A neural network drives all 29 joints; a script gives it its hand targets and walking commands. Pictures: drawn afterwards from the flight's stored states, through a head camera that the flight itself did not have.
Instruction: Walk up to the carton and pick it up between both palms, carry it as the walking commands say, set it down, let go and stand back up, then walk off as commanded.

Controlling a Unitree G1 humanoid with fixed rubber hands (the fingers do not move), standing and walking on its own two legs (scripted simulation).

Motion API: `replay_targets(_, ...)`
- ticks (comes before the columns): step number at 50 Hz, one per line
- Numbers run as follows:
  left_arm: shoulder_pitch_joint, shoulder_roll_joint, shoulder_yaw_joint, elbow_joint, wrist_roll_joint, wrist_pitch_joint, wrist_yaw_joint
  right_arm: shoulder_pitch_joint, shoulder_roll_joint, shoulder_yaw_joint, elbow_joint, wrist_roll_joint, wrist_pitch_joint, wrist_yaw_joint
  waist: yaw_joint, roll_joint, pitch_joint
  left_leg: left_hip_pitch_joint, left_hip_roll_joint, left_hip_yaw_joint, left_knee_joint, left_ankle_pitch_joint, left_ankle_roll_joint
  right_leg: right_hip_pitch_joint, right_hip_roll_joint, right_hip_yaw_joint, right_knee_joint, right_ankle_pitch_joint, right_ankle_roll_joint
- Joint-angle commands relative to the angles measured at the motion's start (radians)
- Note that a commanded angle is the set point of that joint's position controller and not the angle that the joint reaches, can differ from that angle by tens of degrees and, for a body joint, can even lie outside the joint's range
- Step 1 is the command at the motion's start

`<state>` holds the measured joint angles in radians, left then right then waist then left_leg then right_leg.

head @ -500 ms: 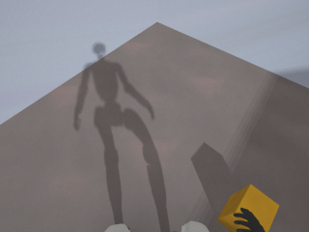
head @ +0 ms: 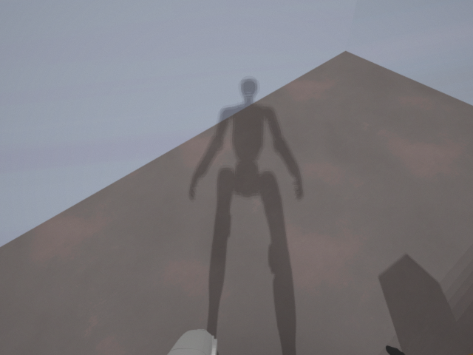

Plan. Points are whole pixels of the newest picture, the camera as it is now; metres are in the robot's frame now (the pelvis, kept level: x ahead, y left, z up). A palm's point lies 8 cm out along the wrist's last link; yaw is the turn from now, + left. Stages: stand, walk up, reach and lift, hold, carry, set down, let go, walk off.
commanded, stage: stand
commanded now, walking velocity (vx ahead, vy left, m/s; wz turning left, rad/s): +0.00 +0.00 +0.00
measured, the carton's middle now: out of the picture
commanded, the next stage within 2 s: walk off in 0.32 s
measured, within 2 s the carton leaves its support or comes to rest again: neither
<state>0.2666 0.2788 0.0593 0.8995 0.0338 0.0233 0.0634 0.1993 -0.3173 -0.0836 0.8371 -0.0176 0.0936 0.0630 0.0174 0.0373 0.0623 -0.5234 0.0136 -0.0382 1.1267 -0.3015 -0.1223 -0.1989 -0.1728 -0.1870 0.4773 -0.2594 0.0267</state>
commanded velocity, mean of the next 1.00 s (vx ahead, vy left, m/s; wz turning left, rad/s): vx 0.00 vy -0.10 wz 0.00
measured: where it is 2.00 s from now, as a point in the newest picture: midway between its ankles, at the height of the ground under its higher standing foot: outside the picture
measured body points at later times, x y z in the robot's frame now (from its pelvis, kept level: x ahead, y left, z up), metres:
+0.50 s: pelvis +0.01 +0.10 -0.01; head +0.02 +0.10 +0.44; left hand +0.05 +0.36 -0.15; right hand +0.12 -0.13 -0.15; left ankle +0.01 +0.20 -0.75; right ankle +0.01 -0.01 -0.75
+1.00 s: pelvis +0.00 +0.00 -0.01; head +0.03 -0.01 +0.44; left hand +0.02 +0.27 -0.14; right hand +0.05 -0.28 -0.16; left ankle -0.03 +0.16 -0.69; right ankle +0.01 -0.09 -0.75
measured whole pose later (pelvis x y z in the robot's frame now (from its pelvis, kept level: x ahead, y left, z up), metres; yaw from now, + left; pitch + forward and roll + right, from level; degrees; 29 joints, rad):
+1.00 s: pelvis +0.00 +0.00 -0.01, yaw +5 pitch +1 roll +0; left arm 0.27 0.23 0.06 0.93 0.04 0.05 0.00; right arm 0.24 -0.29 -0.08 1.00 -0.02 0.06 -0.08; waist 0.00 0.04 0.04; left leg -0.46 0.07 -0.03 0.98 -0.51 -0.01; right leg -0.27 0.00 -0.11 0.52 -0.26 -0.05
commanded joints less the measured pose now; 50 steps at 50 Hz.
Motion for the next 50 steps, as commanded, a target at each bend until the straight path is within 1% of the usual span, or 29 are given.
replay_targets(1,0.024,0.18,0.04,-0.039,0.013,-0.016,-0.017,-0.055,0.021,0.018,-0.068,0.021,-0.017,-0.004,0.042,-0.295,-0.028,0.04,0.015,0.101,-0.227,-0.032,-0.021,0.037,-0.14,0.047,-0.124,0.36,-0.111)
replay_targets(3,0.056,0.219,0.053,-0.028,0.017,-0.013,-0.034,-0.104,0.007,0.023,-0.086,0.015,-0.022,-0.011,0.08,-0.331,-0.041,0.107,-0.001,0.153,-0.365,-0.102,-0.002,0.049,-0.146,0.041,-0.101,0.335,-0.119)
replay_targets(4,0.059,0.231,0.057,-0.026,0.017,-0.012,-0.042,-0.103,-0.003,0.021,-0.087,0.011,-0.025,-0.019,0.08,-0.348,-0.053,0.133,-0.01,0.167,-0.419,-0.11,0.008,0.055,-0.158,0.05,-0.087,0.355,-0.115)
replay_targets(6,0.024,0.241,0.061,-0.032,0.008,-0.01,-0.052,-0.023,-0.015,0.015,-0.055,0.003,-0.031,-0.032,0.031,-0.345,-0.069,0.246,-0.009,0.172,-0.622,0.0,0.042,0.033,-0.177,0.054,-0.026,0.394,-0.074)
replay_targets(7,0.029,0.216,0.053,-0.031,-0.001,-0.011,-0.056,0.056,-0.043,0.004,-0.017,-0.014,-0.04,-0.04,-0.01,-0.254,-0.089,0.394,-0.012,0.153,-0.755,0.129,0.055,-0.042,-0.166,0.039,0.066,0.363,-0.032)
replay_targets(8,0.083,0.142,0.032,-0.031,0.0,-0.012,-0.064,0.144,-0.101,-0.011,0.016,-0.029,-0.058,-0.045,-0.04,-0.049,-0.148,0.561,0.089,0.048,-0.807,0.221,0.05,-0.157,-0.114,0.009,0.234,0.115,0.008)
replay_targets(9,0.074,0.016,0.006,-0.099,0.005,-0.005,-0.069,0.159,-0.25,-0.027,-0.009,-0.009,-0.075,-0.043,-0.038,0.314,-0.163,0.625,0.407,-0.282,-0.785,0.656,0.153,-0.39,0.023,-0.016,0.453,-0.474,0.065)
replay_targets(10,-0.014,0.072,0.01,-0.103,-0.014,0.023,-0.055,0.175,-0.234,-0.03,0.006,0.005,-0.08,-0.052,-0.103,0.253,-0.209,0.477,0.4,-0.212,-0.782,0.664,0.265,-0.309,0.002,0.124,0.533,-0.422,0.049)
replay_targets(11,-0.036,0.089,0.014,-0.104,-0.027,0.034,-0.053,0.104,-0.157,-0.005,0.006,-0.005,-0.08,-0.06,-0.067,0.223,-0.131,0.414,0.343,-0.175,-0.798,0.577,0.274,-0.322,0.011,0.136,0.579,-0.374,0.036)
replay_targets(12,-0.017,0.087,0.013,-0.088,-0.028,0.035,-0.054,0.029,-0.109,0.012,-0.004,-0.01,-0.076,-0.068,-0.032,0.214,-0.084,0.377,0.286,-0.118,-0.805,0.516,0.249,-0.315,0.01,0.147,0.569,-0.307,0.024)
replay_targets(14,0.049,0.102,0.019,-0.045,-0.011,0.035,-0.058,-0.044,-0.064,0.032,-0.02,-0.007,-0.077,-0.081,0.006,0.202,-0.097,0.36,0.22,-0.045,-0.79,0.567,0.24,-0.255,0.032,0.131,0.575,-0.198,0.025)
replay_targets(17,0.051,0.062,0.009,-0.029,-0.012,0.037,-0.057,-0.033,-0.041,0.049,-0.006,-0.006,-0.089,-0.083,0.011,0.136,-0.107,0.346,0.224,-0.046,-0.799,0.512,0.264,-0.188,0.071,0.136,0.467,-0.18,0.014)
replay_targets(22,0.023,0.015,-0.011,-0.007,-0.017,0.039,-0.04,-0.003,-0.041,0.055,0.044,-0.003,-0.092,-0.087,-0.004,0.125,-0.061,0.327,0.231,-0.114,-0.815,0.345,0.29,-0.069,0.12,0.128,0.152,-0.152,-0.013)
replay_targets(24,0.072,-0.004,-0.019,0.028,-0.017,0.021,-0.035,-0.003,-0.034,0.058,0.068,0.004,-0.09,-0.089,0.03,0.058,-0.062,0.283,0.211,-0.109,-0.795,0.283,0.246,0.075,0.11,0.131,-0.103,0.084,-0.028)
replay_targets(25,0.092,0.024,-0.017,0.043,-0.005,0.005,-0.033,0.014,-0.005,0.066,0.076,0.009,-0.093,-0.088,0.029,0.007,-0.07,0.228,0.18,-0.101,-0.781,0.218,0.203,0.168,0.049,0.196,-0.172,0.171,-0.034)
replay_targets(26,0.05,0.083,-0.012,0.047,-0.002,-0.007,-0.034,0.048,0.023,0.067,0.072,0.013,-0.098,-0.082,-0.037,-0.117,-0.052,0.215,0.112,-0.051,-0.796,0.129,0.177,0.148,-0.021,0.273,-0.157,0.246,-0.055)
replay_targets(27,0.01,0.066,-0.013,0.065,-0.023,-0.008,-0.041,0.039,0.03,0.071,0.082,0.008,-0.096,-0.079,-0.049,-0.189,-0.02,0.332,0.081,-0.019,-0.827,0.12,0.16,0.003,0.012,0.249,-0.16,0.15,-0.06)
replay_targets(32,0.034,0.051,0.009,0.092,-0.024,-0.002,-0.03,0.047,-0.066,0.032,0.091,-0.02,-0.107,-0.092,-0.046,-0.052,-0.031,0.313,0.194,-0.093,-0.777,0.195,0.173,0.021,0.083,0.159,-0.083,0.111,-0.036)
replay_targets(36,0.026,0.021,0.019,0.071,-0.007,0.015,-0.043,0.088,-0.09,0.013,0.11,-0.023,-0.084,-0.126,-0.061,0.129,-0.029,0.308,0.346,-0.255,-0.824,0.157,0.273,-0.123,0.128,0.125,0.133,-0.074,-0.016)
replay_targets(38,0.005,0.013,0.021,0.049,0.0,0.028,-0.054,0.091,-0.101,0.003,0.112,-0.028,-0.079,-0.137,-0.073,0.149,-0.024,0.287,0.417,-0.296,-0.84,0.237,0.342,-0.207,0.129,0.159,0.317,-0.231,-0.023)
replay_targets(39,-0.005,0.006,0.021,0.034,0.0,0.032,-0.059,0.094,-0.114,-0.005,0.117,-0.029,-0.081,-0.142,-0.07,0.139,-0.023,0.295,0.427,-0.29,-0.84,0.281,0.348,-0.241,0.105,0.194,0.35,-0.263,-0.026)
replay_targets(41,0.013,0.003,0.022,0.022,-0.004,0.03,-0.064,0.053,-0.119,-0.011,0.118,-0.028,-0.08,-0.143,-0.043,0.127,-0.044,0.293,0.369,-0.21,-0.816,0.272,0.291,-0.208,0.094,0.2,0.271,-0.212,-0.021)
replay_targets(44,0.127,0.005,0.023,0.052,-0.005,0.025,-0.073,0.012,-0.133,-0.024,0.126,-0.017,-0.064,-0.138,0.007,0.131,-0.064,0.181,0.255,-0.061,-0.706,0.243,0.202,0.027,0.173,0.078,-0.014,-0.014,-0.016)
replay_targets(45,0.151,0.044,0.031,0.053,0.005,0.019,-0.077,0.047,-0.104,-0.021,0.134,-0.018,-0.059,-0.135,0.014,0.042,-0.066,0.105,0.2,-0.005,-0.607,0.146,0.165,0.125,0.151,0.11,-0.118,0.02,-0.01)
replay_targets(46,0.163,0.153,0.053,0.034,0.015,0.015,-0.078,0.065,-0.017,-0.001,0.106,-0.023,-0.058,-0.133,0.026,-0.278,-0.089,-0.05,0.064,0.126,-0.358,-0.151,0.106,0.182,-0.102,0.416,-0.278,-0.017,-0.068)
replay_targets(47,0.104,0.178,0.046,0.008,0.01,0.017,-0.071,0.002,0.012,0.01,0.086,-0.015,-0.041,-0.147,0.044,-0.382,-0.062,-0.027,0.008,0.091,-0.123,-0.363,0.109,-0.031,-0.177,0.461,-0.292,0.029,-0.199)
replay_targets(48,0.083,0.12,0.028,0.005,0.014,0.021,-0.066,-0.025,-0.007,0.007,0.081,-0.003,-0.031,-0.149,0.037,-0.259,-0.034,-0.001,0.01,0.015,0.011,-0.345,0.127,-0.098,-0.144,0.423,-0.282,0.048,-0.23)
replay_targets(49,0.042,0.094,0.016,0.001,0.011,0.022,-0.056,-0.007,-0.009,0.005,0.088,0.001,-0.031,-0.142,0.0,-0.165,-0.01,-0.011,0.013,-0.003,0.062,-0.282,0.142,-0.114,-0.104,0.358,-0.258,0.086,-0.22)
replay_targets(50,-0.004,0.088,0.012,-0.014,0.01,0.02,-0.048,0.037,-0.023,0.002,0.106,0.0,-0.037,-0.135,-0.038,-0.115,-0.017,-0.013,0.026,0.011,0.077,-0.211,0.146,-0.078,-0.068,0.314,-0.233,0.137,-0.199)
